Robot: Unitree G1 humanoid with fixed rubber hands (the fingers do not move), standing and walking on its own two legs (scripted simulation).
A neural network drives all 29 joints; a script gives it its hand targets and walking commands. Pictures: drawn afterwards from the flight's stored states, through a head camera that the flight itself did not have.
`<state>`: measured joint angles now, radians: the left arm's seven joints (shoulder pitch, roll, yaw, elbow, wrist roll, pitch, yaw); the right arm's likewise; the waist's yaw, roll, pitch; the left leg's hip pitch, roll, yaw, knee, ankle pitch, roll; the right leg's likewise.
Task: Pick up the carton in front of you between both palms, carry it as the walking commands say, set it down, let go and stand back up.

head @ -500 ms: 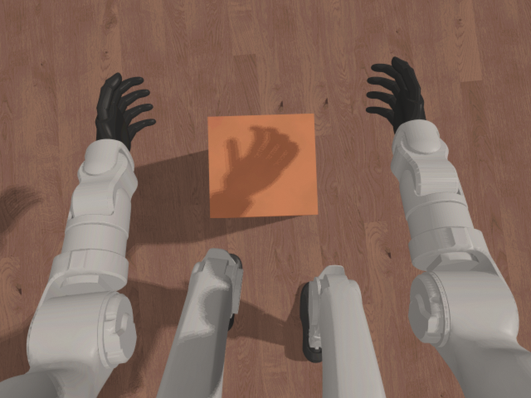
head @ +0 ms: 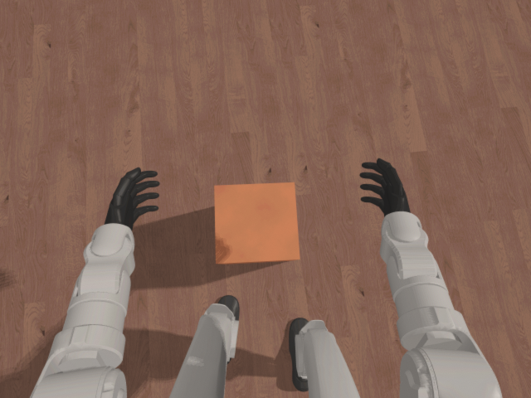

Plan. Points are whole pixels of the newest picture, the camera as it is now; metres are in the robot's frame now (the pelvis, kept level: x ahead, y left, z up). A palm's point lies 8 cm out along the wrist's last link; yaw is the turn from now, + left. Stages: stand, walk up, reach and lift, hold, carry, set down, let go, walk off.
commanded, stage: let go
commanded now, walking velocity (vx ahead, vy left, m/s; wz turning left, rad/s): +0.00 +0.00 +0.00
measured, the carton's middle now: (256, 227) +0.41 +0.05 -0.56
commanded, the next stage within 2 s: stand in 0.98 s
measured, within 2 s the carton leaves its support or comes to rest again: neither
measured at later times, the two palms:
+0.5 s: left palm (65, 320) +0.23 +0.23 +0.02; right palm (492, 315) +0.27 -0.23 +0.01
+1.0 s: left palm (61, 332) +0.22 +0.23 +0.03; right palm (521, 359) +0.23 -0.24 +0.03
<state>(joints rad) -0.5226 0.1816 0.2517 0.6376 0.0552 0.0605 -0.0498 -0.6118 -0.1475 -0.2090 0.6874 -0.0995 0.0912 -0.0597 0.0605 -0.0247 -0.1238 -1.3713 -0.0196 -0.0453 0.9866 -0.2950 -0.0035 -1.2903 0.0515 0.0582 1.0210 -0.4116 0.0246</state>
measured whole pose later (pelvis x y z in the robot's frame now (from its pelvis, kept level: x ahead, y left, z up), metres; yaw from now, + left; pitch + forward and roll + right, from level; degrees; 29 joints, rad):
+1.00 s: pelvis +0.06 -0.02 +0.09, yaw +2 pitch -3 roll +1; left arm 0.23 0.23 0.04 0.38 0.03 0.18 -0.04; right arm 0.24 -0.21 -0.02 0.46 0.00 0.09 0.02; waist 0.00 -0.02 0.07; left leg -0.14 -0.02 -0.06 0.46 -0.25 -0.02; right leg -0.06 0.02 0.05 0.46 -0.35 -0.01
